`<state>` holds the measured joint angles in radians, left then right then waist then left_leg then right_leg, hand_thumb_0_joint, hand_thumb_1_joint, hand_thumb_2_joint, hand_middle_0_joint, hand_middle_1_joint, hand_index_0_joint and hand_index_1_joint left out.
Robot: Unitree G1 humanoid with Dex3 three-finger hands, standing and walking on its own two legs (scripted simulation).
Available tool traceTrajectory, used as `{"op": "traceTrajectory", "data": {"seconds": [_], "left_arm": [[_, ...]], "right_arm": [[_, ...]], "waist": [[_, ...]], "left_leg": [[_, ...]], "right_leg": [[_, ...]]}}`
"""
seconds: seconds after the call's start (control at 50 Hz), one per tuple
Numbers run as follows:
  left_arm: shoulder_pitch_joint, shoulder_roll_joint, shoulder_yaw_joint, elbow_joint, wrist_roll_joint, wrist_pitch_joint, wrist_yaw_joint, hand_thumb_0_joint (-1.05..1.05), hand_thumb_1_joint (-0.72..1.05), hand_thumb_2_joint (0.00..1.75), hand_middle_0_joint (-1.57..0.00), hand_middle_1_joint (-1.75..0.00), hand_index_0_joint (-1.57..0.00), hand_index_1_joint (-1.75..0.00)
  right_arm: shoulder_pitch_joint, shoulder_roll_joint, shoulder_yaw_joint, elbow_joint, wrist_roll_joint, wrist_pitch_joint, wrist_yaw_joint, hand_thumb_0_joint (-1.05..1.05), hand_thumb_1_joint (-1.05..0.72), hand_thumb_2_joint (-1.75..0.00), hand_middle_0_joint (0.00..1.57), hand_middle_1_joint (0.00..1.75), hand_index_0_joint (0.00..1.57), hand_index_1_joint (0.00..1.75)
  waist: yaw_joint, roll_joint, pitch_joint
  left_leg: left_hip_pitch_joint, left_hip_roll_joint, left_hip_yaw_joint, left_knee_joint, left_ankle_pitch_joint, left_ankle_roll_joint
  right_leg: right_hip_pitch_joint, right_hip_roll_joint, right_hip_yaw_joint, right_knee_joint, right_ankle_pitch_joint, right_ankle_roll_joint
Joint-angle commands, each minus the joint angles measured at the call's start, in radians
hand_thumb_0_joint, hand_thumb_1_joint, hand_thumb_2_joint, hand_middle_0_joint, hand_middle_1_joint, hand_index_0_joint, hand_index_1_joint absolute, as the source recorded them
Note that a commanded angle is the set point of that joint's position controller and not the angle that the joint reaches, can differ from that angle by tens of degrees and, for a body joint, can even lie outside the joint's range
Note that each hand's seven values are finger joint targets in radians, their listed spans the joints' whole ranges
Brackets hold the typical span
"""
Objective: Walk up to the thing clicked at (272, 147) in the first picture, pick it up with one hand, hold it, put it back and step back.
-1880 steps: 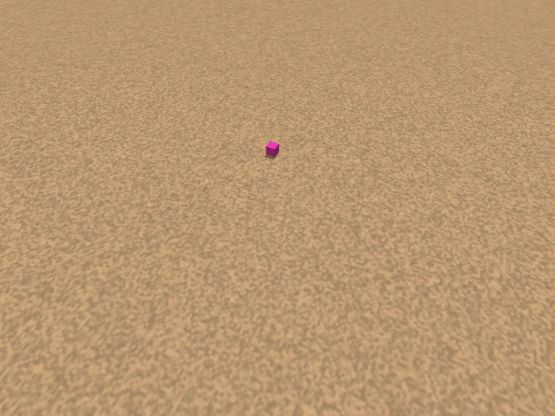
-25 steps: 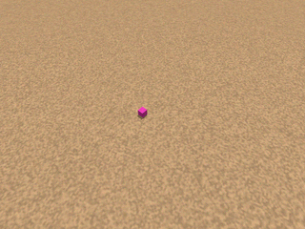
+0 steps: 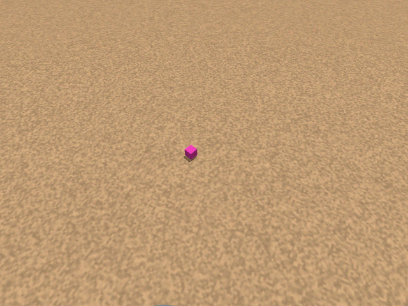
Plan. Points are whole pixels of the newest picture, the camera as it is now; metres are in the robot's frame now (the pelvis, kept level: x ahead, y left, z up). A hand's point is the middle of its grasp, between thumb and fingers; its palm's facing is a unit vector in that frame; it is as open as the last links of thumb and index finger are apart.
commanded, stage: step back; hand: left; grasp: from above
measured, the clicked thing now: (191, 152) +1.06 +0.16 -0.73
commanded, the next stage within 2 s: stand in 0.34 s
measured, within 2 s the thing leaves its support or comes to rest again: neither
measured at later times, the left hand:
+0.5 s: hand out of the picture +0.13 +0.25 -0.13, palm faces -0.04 -0.94 -0.35, open 7.4 cm
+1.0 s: hand out of the picture +0.08 +0.25 -0.14, palm faces -0.05 -0.94 -0.34, open 7.4 cm
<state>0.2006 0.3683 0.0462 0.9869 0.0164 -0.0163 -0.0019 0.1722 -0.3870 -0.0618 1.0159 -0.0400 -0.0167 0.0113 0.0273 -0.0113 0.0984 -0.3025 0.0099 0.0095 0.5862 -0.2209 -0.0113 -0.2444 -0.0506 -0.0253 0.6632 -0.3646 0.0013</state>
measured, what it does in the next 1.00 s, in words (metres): stands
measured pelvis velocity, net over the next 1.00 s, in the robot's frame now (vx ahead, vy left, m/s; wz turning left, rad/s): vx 0.01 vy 0.00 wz -0.02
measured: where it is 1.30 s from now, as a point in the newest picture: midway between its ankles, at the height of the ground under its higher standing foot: outside the picture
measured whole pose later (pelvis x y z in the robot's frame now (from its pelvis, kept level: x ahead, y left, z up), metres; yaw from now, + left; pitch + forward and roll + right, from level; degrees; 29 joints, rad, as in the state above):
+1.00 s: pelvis +0.01 +0.00 +0.02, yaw -1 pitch -3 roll +0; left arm 0.12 0.35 0.01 1.16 0.01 -0.01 -0.01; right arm 0.10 -0.35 -0.01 1.16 -0.01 -0.01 0.02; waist -0.01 0.01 0.07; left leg -0.16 0.04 0.03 0.33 -0.12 -0.02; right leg -0.08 -0.01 0.00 0.32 -0.20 0.02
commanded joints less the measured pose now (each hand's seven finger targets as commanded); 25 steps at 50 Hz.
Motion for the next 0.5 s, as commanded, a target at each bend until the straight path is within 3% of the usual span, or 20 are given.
{"op": "traceTrajectory", "data": {"seconds": [0.0, 0.04, 0.06, 0.1, 0.12, 0.16, 0.2, 0.3, 0.32, 0.36, 0.38, 0.48], "left_arm": [[-0.027, 0.205, 0.033, -0.049, -0.014, -0.006, 0.013, 0.0, 0.9, 0.9, -0.2, -0.3, -0.2, -0.3], [0.009, 0.191, 0.028, -0.018, -0.009, -0.016, 0.014, 0.0, 0.9, 0.9, -0.2, -0.3, -0.2, -0.3], [0.018, 0.208, 0.033, -0.002, -0.008, -0.022, 0.016, 0.0, 0.9, 0.9, -0.2, -0.3, -0.2, -0.3], [-0.029, 0.243, 0.036, 0.002, -0.003, -0.031, 0.015, 0.0, 0.9, 0.9, -0.2, -0.3, -0.2, -0.3], [-0.075, 0.245, 0.036, -0.01, -0.004, -0.033, 0.014, 0.0, 0.9, 0.9, -0.2, -0.3, -0.2, -0.3], [-0.07, 0.225, 0.029, 0.005, -0.013, -0.036, 0.019, 0.0, 0.9, 0.9, -0.2, -0.3, -0.2, -0.3], [-0.082, 0.227, 0.029, 0.015, -0.012, -0.036, 0.022, 0.0, 0.9, 0.9, -0.2, -0.3, -0.2, -0.3], [-0.118, 0.216, 0.024, 0.026, -0.008, -0.026, 0.023, 0.0, 0.9, 0.9, -0.2, -0.3, -0.2, -0.3], [-0.123, 0.186, 0.008, 0.044, -0.016, -0.024, 0.017, 0.0, 0.9, 0.9, -0.2, -0.3, -0.2, -0.3], [-0.116, 0.19, 0.004, 0.055, -0.015, -0.024, 0.014, 0.0, 0.9, 0.9, -0.2, -0.3, -0.2, -0.3], [-0.135, 0.192, 0.004, 0.057, -0.014, -0.025, 0.014, 0.0, 0.9, 0.9, -0.2, -0.3, -0.2, -0.3], [-0.157, 0.2, 0.002, 0.075, -0.011, -0.026, 0.012, 0.0, 0.9, 0.9, -0.2, -0.3, -0.2, -0.3]], "right_arm": [[-0.086, -0.256, -0.047, -0.079, 0.004, -0.021, -0.02, 0.0, -0.9, -0.9, 0.2, 0.3, 0.2, 0.3], [-0.138, -0.228, -0.032, -0.08, 0.008, -0.016, -0.02, 0.0, -0.9, -0.9, 0.2, 0.3, 0.2, 0.3], [-0.15, -0.205, -0.024, -0.073, 0.016, -0.014, -0.019, 0.0, -0.9, -0.9, 0.2, 0.3, 0.2, 0.3], [-0.142, -0.169, -0.01, -0.06, 0.028, -0.01, -0.017, 0.0, -0.9, -0.9, 0.2, 0.3, 0.2, 0.3], [-0.124, -0.168, -0.008, -0.044, 0.024, -0.012, -0.018, 0.0, -0.9, -0.9, 0.2, 0.3, 0.2, 0.3], [-0.15, -0.179, -0.012, -0.026, 0.026, -0.019, -0.019, 0.0, -0.9, -0.9, 0.2, 0.3, 0.2, 0.3], [-0.142, -0.171, -0.011, -0.013, 0.03, -0.018, -0.021, 0.0, -0.9, -0.9, 0.2, 0.3, 0.2, 0.3], [-0.186, -0.161, -0.009, 0.008, 0.028, -0.011, -0.021, 0.0, -0.9, -0.9, 0.2, 0.3, 0.2, 0.3], [-0.152, -0.168, 0.002, 0.016, 0.035, -0.015, -0.016, 0.0, -0.9, -0.9, 0.2, 0.3, 0.2, 0.3], [-0.181, -0.17, 0.002, 0.023, 0.034, -0.018, -0.013, 0.0, -0.9, -0.9, 0.2, 0.3, 0.2, 0.3], [-0.186, -0.168, 0.0, 0.024, 0.035, -0.019, -0.014, 0.0, -0.9, -0.9, 0.2, 0.3, 0.2, 0.3], [-0.184, -0.161, 0.008, 0.039, 0.034, -0.02, -0.011, 0.0, -0.9, -0.9, 0.2, 0.3, 0.2, 0.3]], "waist": [[-0.011, 0.116, -0.106], [0.015, 0.149, -0.098], [0.019, 0.149, -0.112], [-0.013, 0.057, -0.119], [-0.03, 0.036, -0.131], [-0.02, 0.053, -0.178], [-0.025, 0.019, -0.205], [-0.023, 0.01, -0.17], [-0.033, 0.017, -0.183], [-0.024, 0.023, -0.162], [-0.028, 0.016, -0.179], [-0.029, 0.005, -0.159]], "left_leg": [[-0.012, 0.285, -0.317, -0.254, -0.076, 0.206], [-0.004, 0.21, -0.204, -0.198, 0.005, 0.124], [-0.021, 0.178, -0.167, -0.161, 0.035, 0.087], [0.017, 0.114, -0.106, -0.13, -0.015, 0.046], [0.061, 0.111, -0.09, -0.134, 0.035, 0.043], [0.142, 0.123, -0.073, -0.104, 0.24, 0.052], [0.165, 0.125, -0.051, -0.084, 0.348, 0.06], [0.162, 0.133, -0.049, -0.148, 0.258, 0.055], [0.186, 0.138, -0.087, -0.189, 0.309, 0.053], [0.223, 0.139, -0.086, -0.2, 0.297, 0.048], [0.242, 0.137, -0.078, -0.196, 0.331, 0.043], [0.229, 0.134, -0.074, -0.248, 0.275, 0.033]], "right_leg": [[0.013, 0.028, 0.046, 0.038, -0.149, -0.025], [0.062, 0.011, 0.042, -0.15, 0.052, -0.031], [0.1, -0.002, 0.077, -0.179, 0.147, -0.032], [0.076, -0.055, 0.164, -0.22, 0.219, -0.052], [0.07, -0.068, 0.169, -0.214, 0.273, -0.055], [0.087, -0.062, 0.137, -0.205, 0.415, -0.044], [0.12, -0.063, 0.125, -0.2, 0.499, -0.037], [0.108, -0.059, 0.123, -0.231, 0.418, -0.031], [0.131, -0.06, 0.112, -0.255, 0.412, -0.02], [0.102, -0.06, 0.114, -0.298, 0.374, -0.012], [0.123, -0.068, 0.113, -0.302, 0.414, -0.015], [0.147, -0.075, 0.111, -0.35, 0.37, -0.008]]}}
